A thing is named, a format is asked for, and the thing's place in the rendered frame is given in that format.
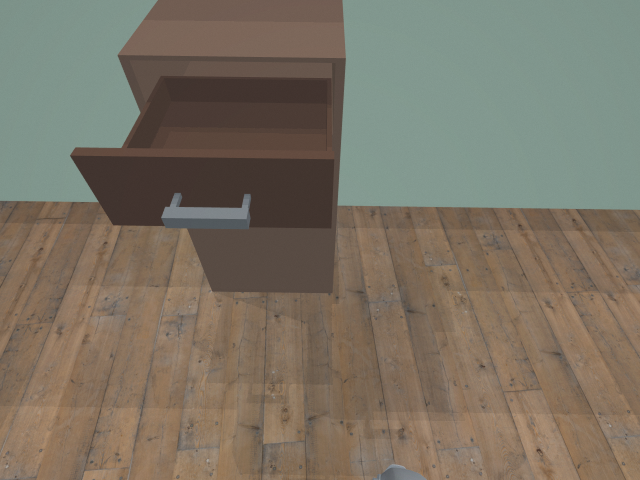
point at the handle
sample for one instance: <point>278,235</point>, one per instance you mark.
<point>206,217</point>

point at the right robot shin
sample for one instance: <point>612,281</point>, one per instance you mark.
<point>395,466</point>

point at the cabinet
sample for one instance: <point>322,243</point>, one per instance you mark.
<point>250,38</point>

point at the drawer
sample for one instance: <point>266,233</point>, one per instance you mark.
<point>214,139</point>

